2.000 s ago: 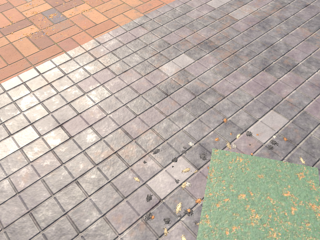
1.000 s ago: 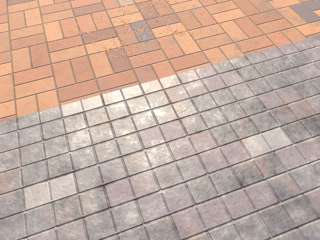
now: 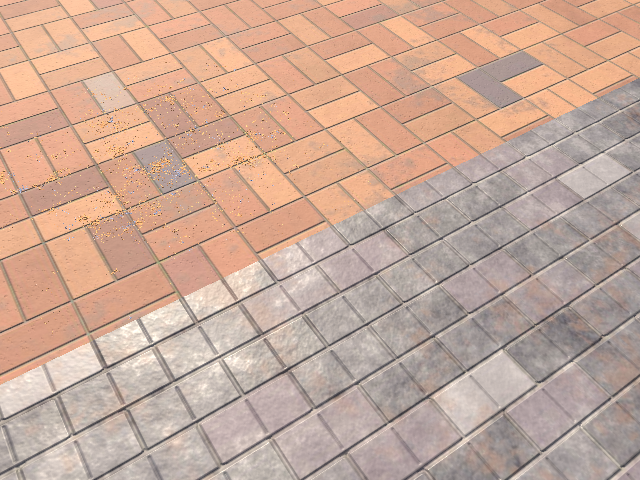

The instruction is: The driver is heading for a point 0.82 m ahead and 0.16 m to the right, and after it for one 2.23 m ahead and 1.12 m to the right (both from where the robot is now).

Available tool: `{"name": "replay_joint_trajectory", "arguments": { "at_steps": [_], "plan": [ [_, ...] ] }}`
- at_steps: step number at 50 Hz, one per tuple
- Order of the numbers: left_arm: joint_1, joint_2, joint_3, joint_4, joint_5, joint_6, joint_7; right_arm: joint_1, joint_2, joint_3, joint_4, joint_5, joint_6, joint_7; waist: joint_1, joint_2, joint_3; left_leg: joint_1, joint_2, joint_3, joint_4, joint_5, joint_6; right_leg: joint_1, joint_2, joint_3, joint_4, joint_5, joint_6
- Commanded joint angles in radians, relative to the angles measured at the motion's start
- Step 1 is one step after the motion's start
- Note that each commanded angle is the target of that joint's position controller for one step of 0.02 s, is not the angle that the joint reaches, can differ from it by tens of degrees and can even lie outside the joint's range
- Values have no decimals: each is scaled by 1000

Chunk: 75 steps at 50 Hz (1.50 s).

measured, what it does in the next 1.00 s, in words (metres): walks ahead, turning right: right foot, then left foot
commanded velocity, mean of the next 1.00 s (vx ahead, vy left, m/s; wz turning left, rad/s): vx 0.49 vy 0.00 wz -0.39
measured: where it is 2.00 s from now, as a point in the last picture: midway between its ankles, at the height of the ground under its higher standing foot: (447, 280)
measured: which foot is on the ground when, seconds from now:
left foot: down 0.00-0.28, up 0.30-0.78, down 0.80-1.00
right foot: up 0.00-0.28, down 0.30-0.82, up 0.84-1.00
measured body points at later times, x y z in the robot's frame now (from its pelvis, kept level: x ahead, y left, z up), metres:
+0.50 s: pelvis +0.26 -0.08 +0.00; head +0.29 -0.10 +0.44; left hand +0.43 +0.16 -0.11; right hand +0.33 -0.39 -0.11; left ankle +0.34 +0.09 -0.66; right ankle +0.27 -0.15 -0.75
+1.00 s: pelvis +0.57 -0.11 +0.00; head +0.59 -0.11 +0.45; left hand +0.77 +0.10 -0.12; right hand +0.54 -0.39 -0.12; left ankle +0.62 -0.04 -0.75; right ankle +0.48 -0.23 -0.66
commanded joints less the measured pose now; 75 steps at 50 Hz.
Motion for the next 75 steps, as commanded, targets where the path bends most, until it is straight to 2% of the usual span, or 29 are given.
{"name": "replay_joint_trajectory", "arguments": {
  "at_steps": [1,10,12,14,15,16,17,18,20,23,26,31,37,40,41,42,43,44,45,47,57,63,65,67,68,69,70,72,75],
  "plan": [
    [-25,6,-1,-80,5,3,-11,-31,-131,-26,-39,-8,-15,-13,17,98,77,25,286,-144,-183,245,135,-154,-42,56,-91,111,12],
    [-285,10,-23,-229,9,8,-76,55,-202,-44,-14,24,20,-29,-32,82,118,177,311,58,-105,494,93,-72,14,-111,-454,172,-42],
    [-241,51,-3,-242,8,13,-82,46,-238,-52,-23,27,35,-33,14,128,50,216,313,87,42,844,73,58,84,-171,-453,72,-80],
    [12,142,48,-189,3,19,-73,23,-252,-52,-36,30,50,-38,158,129,-90,114,274,114,400,936,33,426,166,-186,-522,79,-143],
    [162,231,82,-155,4,32,-47,38,-219,-38,-58,10,42,-38,207,8,-181,-144,225,115,722,584,-13,733,45,31,-552,43,-199],
    [112,315,84,-168,1,20,-45,138,-57,12,-111,-11,9,-15,64,-211,-284,-569,10,-23,1058,-353,-61,1025,-209,630,-677,-147,-390],
    [157,224,58,-188,15,10,-47,1,-155,-6,-133,33,-36,-1,148,-85,-349,-664,14,-224,1133,-357,-36,1037,-241,765,-817,-211,-379],
    [112,179,44,-179,23,-3,-49,-91,-188,-17,-164,64,-55,3,144,-52,-198,-732,59,-220,1099,-256,-9,930,-213,616,-833,-119,-324],
    [-33,123,25,-210,22,-13,-47,-80,-180,-21,-144,27,-56,-12,47,55,-68,-609,135,-220,926,-124,-7,625,-126,388,-843,92,-265],
    [-72,114,17,-230,28,-21,-37,-40,-168,-30,-148,7,-13,-12,-10,30,-38,-492,157,-214,806,-64,-46,440,-75,288,-894,221,-259],
    [-22,145,23,-217,24,-24,-16,-138,-140,-21,-188,-8,2,-18,11,18,4,-530,136,-193,625,90,-90,383,-41,213,-915,260,-249],
    [61,135,17,-175,20,-22,-8,-292,-104,1,-224,5,-14,4,89,-31,28,-429,81,-164,300,398,-81,371,-3,143,-908,150,-177],
    [134,148,19,-126,20,-6,-1,-357,-153,-4,-266,14,-34,32,102,-49,55,-503,64,-172,188,221,-13,615,-113,244,-790,257,-168],
    [90,138,11,-138,24,7,0,-127,-214,-35,-207,8,-42,26,-24,-56,-84,-164,30,-130,150,198,63,605,-41,184,-544,610,-116],
    [80,102,-7,-163,38,6,0,52,-268,-48,-184,-4,-41,21,-97,25,-239,130,187,-303,188,222,135,439,24,131,-269,430,-79],
    [236,18,-29,-159,17,-10,-6,154,-328,-69,-141,-1,-29,26,-44,332,-365,491,394,-751,113,10,295,40,192,56,88,-191,6],
    [200,92,-22,-149,5,-21,-6,158,-232,-43,-135,28,-25,32,-78,275,-323,492,401,-888,7,-204,277,-106,165,138,196,-356,4],
    [86,145,-7,-175,-6,-27,-8,84,-187,-29,-149,29,-20,28,-83,183,-163,363,368,-744,-12,-218,228,-167,114,122,217,-275,-1],
    [17,138,-11,-193,3,-31,-6,12,-173,-21,-166,16,-11,24,-57,97,-83,224,328,-626,-29,-126,199,-142,61,72,176,-191,-1],
    [-6,117,-5,-203,26,-30,-8,-40,-141,-7,-169,-3,-12,24,-6,104,-15,51,264,-500,-76,65,189,-65,1,51,65,-102,6],
    [-204,27,-36,-259,25,-27,-21,57,-205,-18,-108,27,1,2,-44,108,36,-18,182,-225,-164,300,162,-4,2,-39,-444,269,51],
    [-334,49,-34,-314,14,-41,-55,138,-225,-22,-61,33,32,-4,-65,118,72,145,265,-252,-87,345,145,-13,39,-45,-585,205,8],
    [-267,82,-20,-302,17,-44,-58,119,-245,-28,-61,33,41,-10,-12,138,28,176,268,-241,4,541,124,103,71,-69,-613,139,-23],
    [14,164,20,-224,28,-42,-44,91,-219,-14,-79,24,46,-14,126,109,-162,35,186,-169,339,643,72,538,52,-53,-611,194,-93],
    [152,264,42,-206,51,-37,-35,167,-127,16,-114,7,31,-11,128,-80,-333,-329,65,-114,724,260,10,949,-208,316,-589,168,-222],
    [184,230,34,-187,31,-30,-38,202,-103,29,-98,16,9,-3,122,-232,-430,-548,-33,-204,940,-348,-12,1063,-318,664,-739,22,-316],
    [132,166,11,-193,23,-27,-37,121,-204,2,-115,41,-5,5,132,-137,-285,-655,33,-253,1017,-329,1,962,-280,579,-776,-74,-268],
    [5,118,-7,-202,31,-26,-38,-3,-196,0,-147,40,-11,6,79,-14,-74,-641,116,-201,927,-167,2,666,-192,338,-836,36,-214],
    [-61,90,-13,-198,38,-44,-46,44,-150,-1,-128,23,22,1,3,-39,-26,-502,161,-203,820,-71,-21,463,-133,209,-929,159,-207]
  ]
}}
Keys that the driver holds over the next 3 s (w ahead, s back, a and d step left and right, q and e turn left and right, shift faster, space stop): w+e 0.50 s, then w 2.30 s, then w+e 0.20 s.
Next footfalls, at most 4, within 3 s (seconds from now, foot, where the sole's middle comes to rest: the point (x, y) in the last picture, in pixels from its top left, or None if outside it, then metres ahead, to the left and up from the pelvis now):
0.30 right None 0.31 -0.16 -0.78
0.80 left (346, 416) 0.66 -0.06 -0.78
1.34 right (480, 344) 0.84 -0.39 -0.78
1.88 left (416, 234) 1.20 -0.28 -0.78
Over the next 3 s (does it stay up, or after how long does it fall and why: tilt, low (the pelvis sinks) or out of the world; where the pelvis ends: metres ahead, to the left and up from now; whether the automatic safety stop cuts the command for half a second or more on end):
stays up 1.58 -0.56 -0.02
